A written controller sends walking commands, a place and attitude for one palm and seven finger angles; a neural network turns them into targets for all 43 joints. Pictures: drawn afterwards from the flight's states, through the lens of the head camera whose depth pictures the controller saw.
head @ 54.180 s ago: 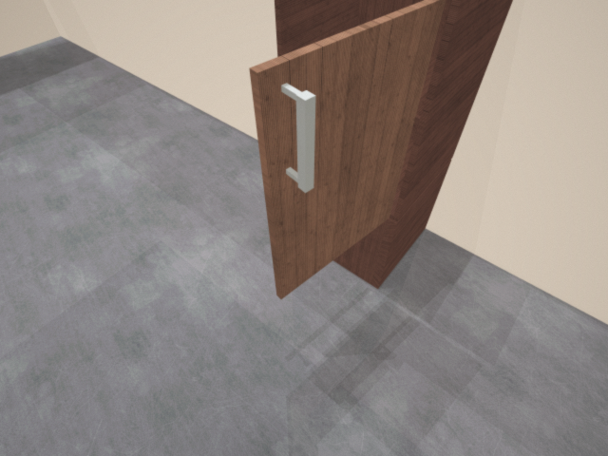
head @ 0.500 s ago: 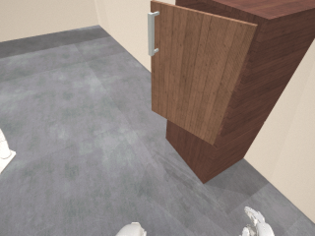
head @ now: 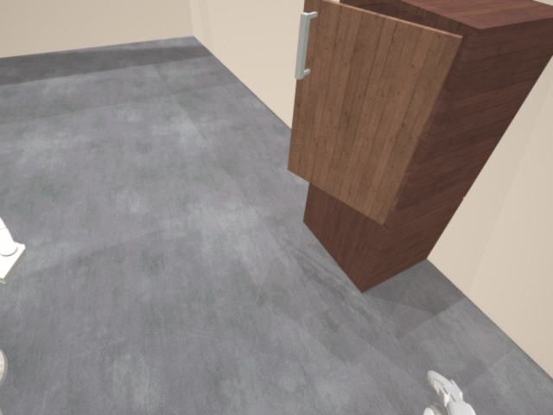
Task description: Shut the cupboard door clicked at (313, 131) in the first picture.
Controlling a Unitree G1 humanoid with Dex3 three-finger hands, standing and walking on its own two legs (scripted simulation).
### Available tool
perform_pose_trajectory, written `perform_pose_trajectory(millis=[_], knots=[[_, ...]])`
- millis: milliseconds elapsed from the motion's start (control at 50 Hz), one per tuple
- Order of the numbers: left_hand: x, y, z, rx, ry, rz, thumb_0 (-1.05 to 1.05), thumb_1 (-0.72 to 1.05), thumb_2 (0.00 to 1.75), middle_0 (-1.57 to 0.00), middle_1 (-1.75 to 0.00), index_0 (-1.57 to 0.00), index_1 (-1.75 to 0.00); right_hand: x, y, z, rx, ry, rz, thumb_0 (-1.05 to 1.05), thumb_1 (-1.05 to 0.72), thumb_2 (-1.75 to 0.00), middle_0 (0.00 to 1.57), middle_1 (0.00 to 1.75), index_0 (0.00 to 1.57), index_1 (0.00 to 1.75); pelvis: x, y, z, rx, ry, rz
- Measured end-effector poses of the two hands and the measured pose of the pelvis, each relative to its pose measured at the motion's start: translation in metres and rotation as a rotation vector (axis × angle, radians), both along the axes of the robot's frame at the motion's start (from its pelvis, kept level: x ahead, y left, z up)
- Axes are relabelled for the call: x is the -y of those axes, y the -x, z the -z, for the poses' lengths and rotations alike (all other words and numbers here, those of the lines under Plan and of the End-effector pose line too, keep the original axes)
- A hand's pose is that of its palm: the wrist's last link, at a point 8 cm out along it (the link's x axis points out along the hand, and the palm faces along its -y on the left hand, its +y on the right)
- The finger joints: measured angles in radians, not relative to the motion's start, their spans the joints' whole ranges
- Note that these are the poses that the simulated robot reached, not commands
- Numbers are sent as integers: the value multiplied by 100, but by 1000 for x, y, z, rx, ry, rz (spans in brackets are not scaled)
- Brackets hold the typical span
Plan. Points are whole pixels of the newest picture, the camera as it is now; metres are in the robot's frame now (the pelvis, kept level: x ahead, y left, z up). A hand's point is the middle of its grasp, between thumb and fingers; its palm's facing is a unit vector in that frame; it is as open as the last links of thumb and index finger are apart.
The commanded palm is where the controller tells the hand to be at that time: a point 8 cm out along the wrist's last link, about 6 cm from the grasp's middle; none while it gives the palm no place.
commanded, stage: stop stepping back and stand still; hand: left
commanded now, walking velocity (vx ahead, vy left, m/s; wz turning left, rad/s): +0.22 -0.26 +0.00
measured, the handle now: (306, 46) +1.02 +0.01 +0.14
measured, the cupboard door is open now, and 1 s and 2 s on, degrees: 19 19 19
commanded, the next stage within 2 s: let the arm hang, fingers relaxed in 1.12 s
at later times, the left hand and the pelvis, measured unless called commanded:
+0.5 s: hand (137, 243) +0.27 +0.20 +0.16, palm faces +0.32 -0.81 -0.49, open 7.4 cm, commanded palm +0.20 +0.25 +0.19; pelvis +0.02 -0.03 +0.00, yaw -8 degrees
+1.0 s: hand (160, 223) +0.30 +0.18 +0.16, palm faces +0.23 -0.83 -0.50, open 7.4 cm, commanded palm +0.25 +0.24 +0.19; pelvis +0.06 -0.04 +0.01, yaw -9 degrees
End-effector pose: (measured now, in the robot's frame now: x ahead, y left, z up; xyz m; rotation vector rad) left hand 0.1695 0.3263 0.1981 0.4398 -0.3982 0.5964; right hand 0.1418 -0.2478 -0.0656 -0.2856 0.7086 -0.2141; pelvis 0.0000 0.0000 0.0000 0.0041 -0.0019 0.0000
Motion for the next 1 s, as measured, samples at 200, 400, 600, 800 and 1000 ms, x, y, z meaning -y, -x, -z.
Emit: perform_pose_trajectory(millis=[200,400,600,800,1000], knots=[[63,-14,-6,-143,-119,353,1,89,90,-21,-31,-21,-30,-16,57,-16,-63,-84,108,1,-90,-90,21,30,21,30,7,8,-20,-5,37,91],[67,-52,-8,-191,-213,181,1,89,90,-21,-31,-21,-30,38,51,31,-176,-105,170,1,-90,-90,20,30,20,30,32,-13,-2,-48,31,119],[90,-68,13,-190,-140,330,1,88,90,-21,-31,-21,-30,54,-1,8,-78,-2,186,1,-91,-90,20,30,20,30,23,-38,5,14,19,131],[73,-97,-13,-146,-205,245,1,89,90,-21,-31,-21,-30,11,-46,1,18,-126,79,1,-90,-90,20,30,20,30,28,-47,-5,-34,0,156],[99,-98,17,-321,-107,314,1,89,90,-21,-31,-21,-30,25,-26,16,-102,-134,139,1,-90,-90,21,30,21,30,36,-60,-7,-40,4,159]])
